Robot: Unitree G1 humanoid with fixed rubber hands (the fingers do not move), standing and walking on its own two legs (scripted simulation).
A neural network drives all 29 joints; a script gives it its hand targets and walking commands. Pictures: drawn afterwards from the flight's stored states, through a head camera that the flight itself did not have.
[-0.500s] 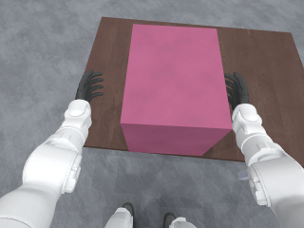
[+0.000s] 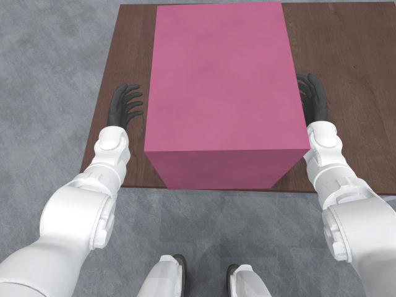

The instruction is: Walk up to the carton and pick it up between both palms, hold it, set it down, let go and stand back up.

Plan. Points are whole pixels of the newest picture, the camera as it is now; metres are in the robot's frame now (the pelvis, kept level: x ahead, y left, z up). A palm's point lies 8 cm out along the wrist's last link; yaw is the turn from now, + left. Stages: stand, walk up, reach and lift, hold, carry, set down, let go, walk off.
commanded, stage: reach and lift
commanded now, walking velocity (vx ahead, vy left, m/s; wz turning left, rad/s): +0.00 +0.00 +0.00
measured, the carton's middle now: (218, 105) +0.50 +0.00 -0.01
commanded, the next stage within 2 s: none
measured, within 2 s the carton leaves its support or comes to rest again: neither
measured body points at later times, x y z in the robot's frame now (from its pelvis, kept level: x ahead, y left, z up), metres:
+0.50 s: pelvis -0.01 -0.01 +0.00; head +0.15 +0.00 +0.42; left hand +0.45 +0.18 -0.01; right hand +0.48 -0.16 +0.01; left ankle +0.04 +0.13 -0.68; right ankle +0.01 -0.12 -0.68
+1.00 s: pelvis +0.01 +0.00 +0.02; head +0.17 -0.01 +0.44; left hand +0.44 +0.18 -0.01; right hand +0.46 -0.16 +0.01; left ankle +0.04 +0.12 -0.68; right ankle +0.02 -0.12 -0.68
